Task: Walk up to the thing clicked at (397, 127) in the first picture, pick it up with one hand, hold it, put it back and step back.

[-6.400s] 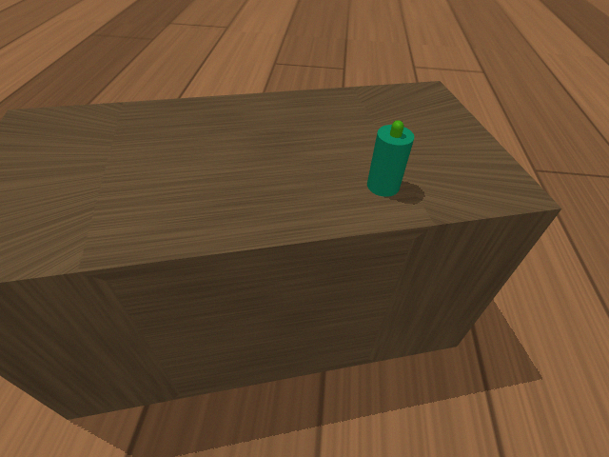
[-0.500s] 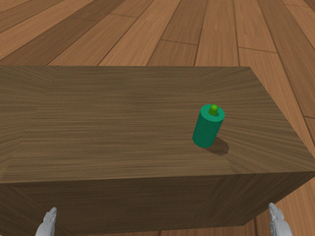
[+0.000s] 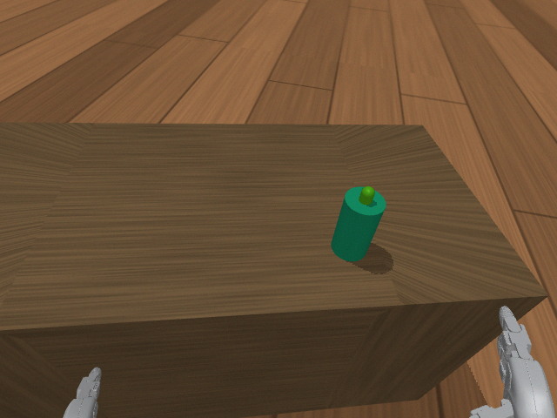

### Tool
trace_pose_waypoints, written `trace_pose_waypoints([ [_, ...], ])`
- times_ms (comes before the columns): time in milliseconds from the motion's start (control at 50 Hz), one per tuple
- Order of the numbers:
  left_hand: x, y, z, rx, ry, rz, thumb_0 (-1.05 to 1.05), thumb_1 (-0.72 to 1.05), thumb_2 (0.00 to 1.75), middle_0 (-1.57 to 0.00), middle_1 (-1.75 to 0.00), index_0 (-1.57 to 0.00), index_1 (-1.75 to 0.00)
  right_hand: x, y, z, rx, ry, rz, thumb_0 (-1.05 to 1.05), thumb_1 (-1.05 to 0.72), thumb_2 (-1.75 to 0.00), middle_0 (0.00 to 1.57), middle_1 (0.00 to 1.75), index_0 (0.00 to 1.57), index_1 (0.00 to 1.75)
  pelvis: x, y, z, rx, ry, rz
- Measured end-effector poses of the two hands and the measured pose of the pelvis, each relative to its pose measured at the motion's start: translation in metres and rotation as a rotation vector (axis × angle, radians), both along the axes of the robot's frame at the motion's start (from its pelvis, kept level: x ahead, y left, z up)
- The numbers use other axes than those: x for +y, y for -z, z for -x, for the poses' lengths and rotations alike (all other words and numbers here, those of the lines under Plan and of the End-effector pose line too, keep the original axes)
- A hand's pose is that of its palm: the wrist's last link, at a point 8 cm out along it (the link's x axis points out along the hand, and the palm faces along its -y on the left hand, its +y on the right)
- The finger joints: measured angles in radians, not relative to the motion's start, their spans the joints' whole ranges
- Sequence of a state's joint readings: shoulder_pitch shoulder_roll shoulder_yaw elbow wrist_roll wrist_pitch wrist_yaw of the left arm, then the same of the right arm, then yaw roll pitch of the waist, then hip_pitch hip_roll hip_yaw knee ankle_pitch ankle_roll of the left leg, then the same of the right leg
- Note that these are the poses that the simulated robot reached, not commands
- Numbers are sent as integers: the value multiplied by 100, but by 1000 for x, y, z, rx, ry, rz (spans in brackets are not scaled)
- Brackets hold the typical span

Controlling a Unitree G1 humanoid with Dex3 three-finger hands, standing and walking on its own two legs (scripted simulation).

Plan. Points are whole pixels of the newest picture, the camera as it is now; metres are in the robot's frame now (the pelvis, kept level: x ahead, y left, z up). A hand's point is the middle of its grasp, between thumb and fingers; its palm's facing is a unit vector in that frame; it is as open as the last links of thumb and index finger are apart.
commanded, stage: rise first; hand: right
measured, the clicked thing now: (358, 220) +0.48 -0.17 +0.01
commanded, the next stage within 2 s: go down in 0.72 s
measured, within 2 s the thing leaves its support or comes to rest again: neither
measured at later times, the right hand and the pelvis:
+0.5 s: hand (496, 377) +0.17 -0.26 +0.07, palm faces +0.32 +0.87 -0.39, open 17.7 cm; pelvis -0.02 +0.00 +0.00, yaw +0 degrees
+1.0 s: hand (503, 374) +0.17 -0.26 +0.08, palm faces +0.33 +0.87 -0.37, open 17.6 cm; pelvis -0.01 +0.00 +0.00, yaw +0 degrees
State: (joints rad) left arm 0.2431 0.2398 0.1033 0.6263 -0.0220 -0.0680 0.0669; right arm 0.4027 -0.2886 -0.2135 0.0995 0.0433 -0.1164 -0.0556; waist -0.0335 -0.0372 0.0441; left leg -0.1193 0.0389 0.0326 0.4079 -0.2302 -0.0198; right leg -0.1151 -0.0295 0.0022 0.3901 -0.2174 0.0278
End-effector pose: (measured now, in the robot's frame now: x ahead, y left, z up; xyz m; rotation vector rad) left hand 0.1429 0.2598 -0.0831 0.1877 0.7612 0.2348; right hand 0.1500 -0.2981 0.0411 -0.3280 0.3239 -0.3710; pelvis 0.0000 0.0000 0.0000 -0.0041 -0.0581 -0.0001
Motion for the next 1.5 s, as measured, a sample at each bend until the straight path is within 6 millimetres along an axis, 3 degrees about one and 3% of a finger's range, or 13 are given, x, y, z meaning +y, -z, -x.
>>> trace_pose_waypoints([
  [500, -8, -1, 11, -48, 2, 28, -1, -55, 6, -6, -5, -5, -5, -2, -47, 13, -201, -64, 91, -2, 60, -4, 5, 6, 5, 6, -3, 0, 16, -23, 4, -1],
  [1000, -4, 0, 7, -49, -7, 19, -1, -54, 6, -6, -5, -5, -5, -1, -60, 15, -300, -92, 115, -2, 57, -4, 5, 6, 5, 6, -3, 2, 15, -10, 7, -2],
  [1120, 0, 4, 6, -25, -15, 0, -1, -54, 5, -5, -4, -5, -5, -14, -62, -5, -343, -93, 73, -2, 58, -3, 5, 6, 5, 6, -1, 3, 17, -3, 11, -5],
  [1280, -11, 0, 2, -48, -22, -9, -1, -53, 4, -5, -4, -5, -4, -35, -65, -60, -351, -175, -67, -2, 59, -3, 5, 6, 5, 6, 0, 3, 18, 15, 15, -4],
  [1500, -10, 9, 23, 7, -37, -46, -1, -54, 4, -5, -4, -5, -4, -63, -66, -109, -320, -266, -236, -2, 60, -3, 4, 6, 4, 6, -5, 6, 16, 64, 0, -7],
])
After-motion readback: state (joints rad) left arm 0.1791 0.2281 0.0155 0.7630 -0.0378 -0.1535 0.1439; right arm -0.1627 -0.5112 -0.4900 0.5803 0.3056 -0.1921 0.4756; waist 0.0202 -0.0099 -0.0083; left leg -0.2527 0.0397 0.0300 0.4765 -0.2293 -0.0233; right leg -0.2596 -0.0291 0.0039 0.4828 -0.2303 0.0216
